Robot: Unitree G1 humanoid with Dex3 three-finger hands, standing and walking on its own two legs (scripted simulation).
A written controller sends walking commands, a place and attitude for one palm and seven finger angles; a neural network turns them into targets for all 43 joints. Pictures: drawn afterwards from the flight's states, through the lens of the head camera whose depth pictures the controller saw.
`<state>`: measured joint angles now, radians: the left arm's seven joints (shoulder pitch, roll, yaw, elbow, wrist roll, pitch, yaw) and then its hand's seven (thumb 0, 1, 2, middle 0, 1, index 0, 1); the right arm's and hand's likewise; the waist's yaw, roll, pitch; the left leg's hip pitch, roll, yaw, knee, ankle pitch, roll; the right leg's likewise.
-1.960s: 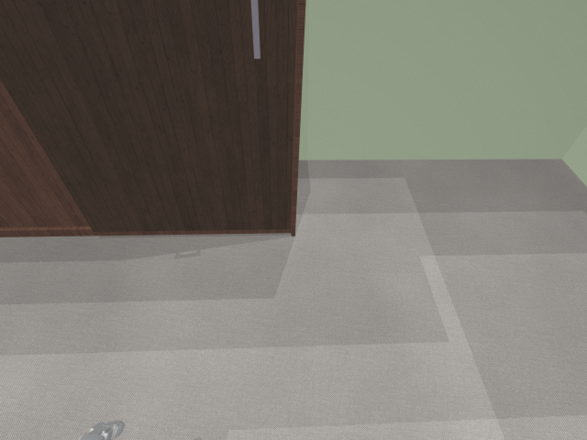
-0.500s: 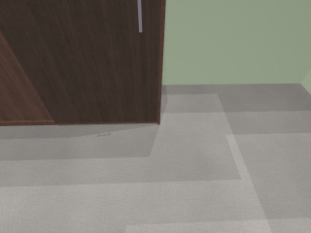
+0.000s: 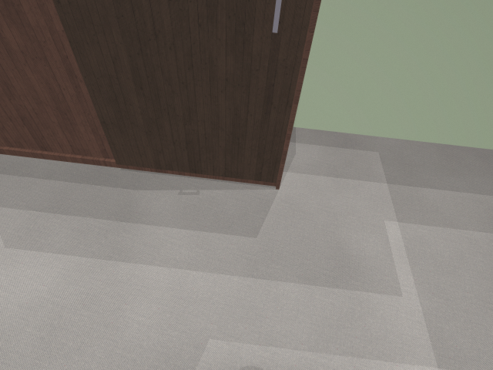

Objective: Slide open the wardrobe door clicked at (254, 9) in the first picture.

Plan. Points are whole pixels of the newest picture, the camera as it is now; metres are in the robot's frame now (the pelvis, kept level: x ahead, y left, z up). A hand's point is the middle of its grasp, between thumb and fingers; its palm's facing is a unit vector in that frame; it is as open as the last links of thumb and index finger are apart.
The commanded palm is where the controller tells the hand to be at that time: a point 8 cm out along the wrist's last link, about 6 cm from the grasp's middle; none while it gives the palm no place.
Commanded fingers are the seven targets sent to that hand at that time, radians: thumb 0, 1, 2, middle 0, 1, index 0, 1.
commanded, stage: walk to a spot facing it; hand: right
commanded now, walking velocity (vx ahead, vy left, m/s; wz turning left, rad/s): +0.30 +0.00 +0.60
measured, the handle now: out of the picture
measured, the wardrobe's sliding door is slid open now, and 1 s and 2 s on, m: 0.00 0.00 0.00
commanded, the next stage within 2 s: none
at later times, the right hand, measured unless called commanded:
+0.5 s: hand out of the picture +0.16 -0.27 -0.16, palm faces -0.18 +0.96 -0.19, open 7.4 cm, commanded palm none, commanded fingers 0.00 -0.90 -0.90 0.20 0.30 0.20 0.30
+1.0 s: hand (271, 226) +0.47 -0.06 -0.15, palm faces -0.60 +0.77 -0.21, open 7.4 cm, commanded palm none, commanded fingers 0.00 -0.90 -0.90 0.20 0.30 0.20 0.30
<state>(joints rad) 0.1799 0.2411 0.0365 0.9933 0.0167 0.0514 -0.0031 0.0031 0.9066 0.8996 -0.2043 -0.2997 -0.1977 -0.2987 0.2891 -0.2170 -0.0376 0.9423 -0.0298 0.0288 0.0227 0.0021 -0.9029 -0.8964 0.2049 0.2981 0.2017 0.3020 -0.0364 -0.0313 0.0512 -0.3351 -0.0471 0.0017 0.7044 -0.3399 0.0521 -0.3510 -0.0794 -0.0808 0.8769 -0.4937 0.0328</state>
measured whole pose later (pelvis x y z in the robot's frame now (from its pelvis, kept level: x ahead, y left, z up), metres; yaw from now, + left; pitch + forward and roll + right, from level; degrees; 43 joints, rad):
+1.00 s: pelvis +0.23 +0.00 +0.00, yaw +35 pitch -2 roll +0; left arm 0.36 0.17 0.05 1.04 0.01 0.03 0.02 0.01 0.91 0.90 -0.20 -0.30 -0.20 -0.30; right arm 0.05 -0.20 -0.05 0.86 -0.01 0.00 0.01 0.00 -0.91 -0.90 0.20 0.30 0.20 0.30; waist 0.07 0.00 0.16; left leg -0.41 -0.04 0.11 0.68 -0.25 0.10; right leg -0.37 -0.13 -0.11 1.27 -0.51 0.07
